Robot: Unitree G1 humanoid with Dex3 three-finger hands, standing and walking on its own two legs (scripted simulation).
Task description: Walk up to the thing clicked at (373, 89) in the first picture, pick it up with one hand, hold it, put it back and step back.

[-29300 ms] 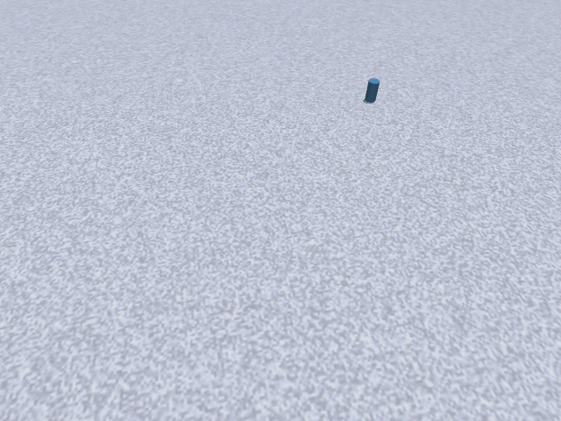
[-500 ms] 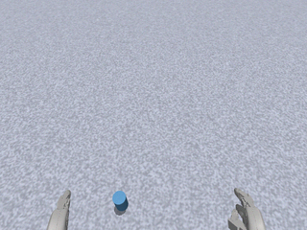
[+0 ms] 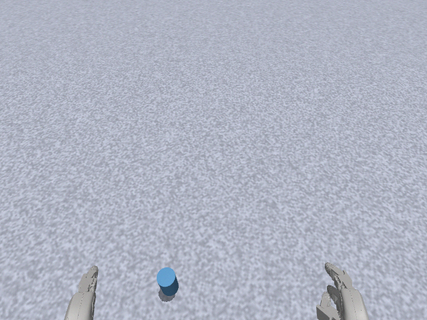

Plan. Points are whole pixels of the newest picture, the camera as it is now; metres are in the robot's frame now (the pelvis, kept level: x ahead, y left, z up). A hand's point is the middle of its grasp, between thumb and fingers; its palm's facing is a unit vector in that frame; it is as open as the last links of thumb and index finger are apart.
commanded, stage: stand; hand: left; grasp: from the side
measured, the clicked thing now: (168, 282) +0.39 +0.19 -0.65
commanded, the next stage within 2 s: none
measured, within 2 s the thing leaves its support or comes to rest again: neither
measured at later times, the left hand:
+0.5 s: hand out of the picture +0.12 +0.23 -0.10, palm faces -0.02 -0.94 -0.34, open 8.0 cm
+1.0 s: hand out of the picture +0.03 +0.25 -0.10, palm faces +0.01 -0.94 -0.34, open 7.4 cm
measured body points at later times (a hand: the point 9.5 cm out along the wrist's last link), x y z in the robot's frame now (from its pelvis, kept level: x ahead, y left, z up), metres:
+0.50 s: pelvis -0.02 +0.00 +0.02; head +0.00 +0.01 +0.47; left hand +0.11 +0.28 -0.08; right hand +0.11 -0.27 -0.09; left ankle +0.00 +0.13 -0.69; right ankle +0.00 -0.13 -0.69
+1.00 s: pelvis -0.02 +0.01 +0.05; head -0.02 +0.00 +0.50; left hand +0.03 +0.30 -0.08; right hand +0.06 -0.27 -0.09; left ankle +0.00 +0.13 -0.69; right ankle +0.00 -0.13 -0.69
